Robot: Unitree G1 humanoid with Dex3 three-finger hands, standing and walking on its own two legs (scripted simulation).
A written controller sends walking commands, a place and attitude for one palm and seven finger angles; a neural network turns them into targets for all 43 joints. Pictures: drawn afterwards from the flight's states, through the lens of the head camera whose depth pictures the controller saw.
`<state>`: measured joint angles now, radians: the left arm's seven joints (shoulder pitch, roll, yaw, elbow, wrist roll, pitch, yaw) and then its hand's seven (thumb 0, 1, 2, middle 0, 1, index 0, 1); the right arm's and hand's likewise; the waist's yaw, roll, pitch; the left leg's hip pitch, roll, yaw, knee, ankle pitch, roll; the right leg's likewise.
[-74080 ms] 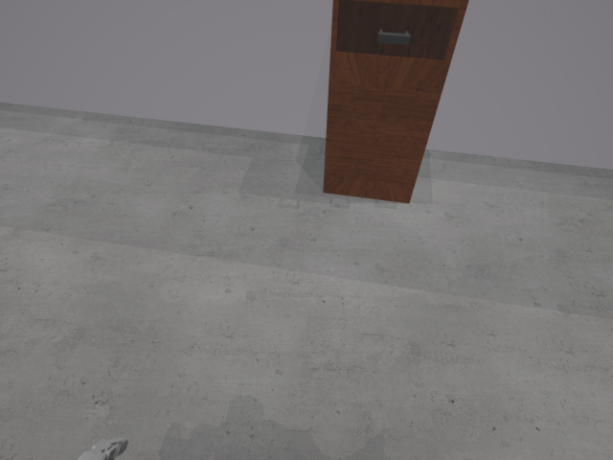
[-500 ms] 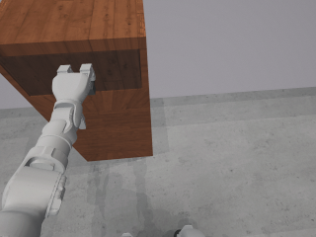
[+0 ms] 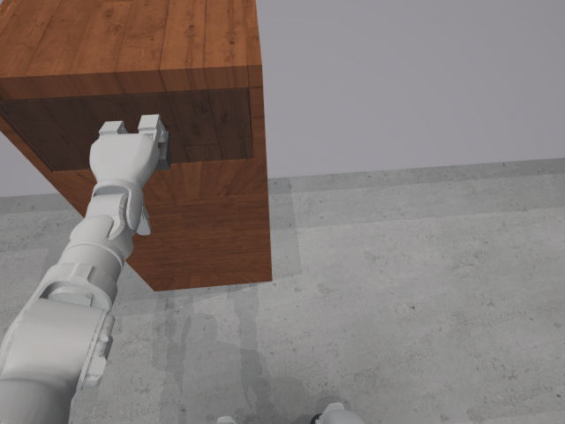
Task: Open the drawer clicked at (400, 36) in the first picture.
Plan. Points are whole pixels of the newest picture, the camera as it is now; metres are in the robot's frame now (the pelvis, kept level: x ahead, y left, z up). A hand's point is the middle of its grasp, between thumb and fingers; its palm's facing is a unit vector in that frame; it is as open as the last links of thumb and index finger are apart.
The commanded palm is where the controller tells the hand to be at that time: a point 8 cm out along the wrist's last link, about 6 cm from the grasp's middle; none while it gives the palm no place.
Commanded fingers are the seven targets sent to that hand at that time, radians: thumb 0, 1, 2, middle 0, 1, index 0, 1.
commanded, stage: lower the fingers behind the handle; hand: left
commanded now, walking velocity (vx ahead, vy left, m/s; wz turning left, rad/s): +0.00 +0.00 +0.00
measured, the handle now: (138, 149) +0.54 +0.23 +0.03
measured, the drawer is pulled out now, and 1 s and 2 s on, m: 0.00 0.00 0.00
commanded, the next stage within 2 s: lift the fingers back up to retry in 0.38 s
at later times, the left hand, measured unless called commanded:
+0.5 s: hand (139, 178) +0.47 +0.21 +0.03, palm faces -0.02 +0.01 -1.00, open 14.6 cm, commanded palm +0.45 +0.22 +0.07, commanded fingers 0.00 -0.50 0.30 -0.30 -1.20 -0.30 -1.20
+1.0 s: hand (127, 155) +0.48 +0.22 +0.08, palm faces +0.00 +0.00 -1.00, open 13.8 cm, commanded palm +0.45 +0.22 +0.14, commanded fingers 0.00 -0.50 0.30 -0.30 -1.20 -0.30 -1.20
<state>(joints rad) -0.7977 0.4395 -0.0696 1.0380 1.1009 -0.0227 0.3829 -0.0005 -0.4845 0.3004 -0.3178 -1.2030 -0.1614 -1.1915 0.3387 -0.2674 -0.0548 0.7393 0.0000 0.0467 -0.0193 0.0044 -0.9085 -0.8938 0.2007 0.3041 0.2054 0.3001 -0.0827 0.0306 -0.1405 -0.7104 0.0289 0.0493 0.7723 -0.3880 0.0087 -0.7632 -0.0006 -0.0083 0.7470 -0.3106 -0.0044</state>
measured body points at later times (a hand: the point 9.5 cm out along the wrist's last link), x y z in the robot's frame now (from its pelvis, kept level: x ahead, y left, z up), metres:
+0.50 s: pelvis -0.01 +0.00 +0.00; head +0.09 +0.00 +0.44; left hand +0.47 +0.21 +0.09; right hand +0.02 -0.26 -0.14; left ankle -0.02 +0.11 -0.71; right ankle +0.02 -0.12 -0.71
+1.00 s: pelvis +0.01 +0.00 +0.02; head +0.08 -0.02 +0.46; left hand +0.47 +0.22 +0.13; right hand +0.06 -0.27 -0.12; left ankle -0.02 +0.11 -0.71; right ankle +0.02 -0.12 -0.71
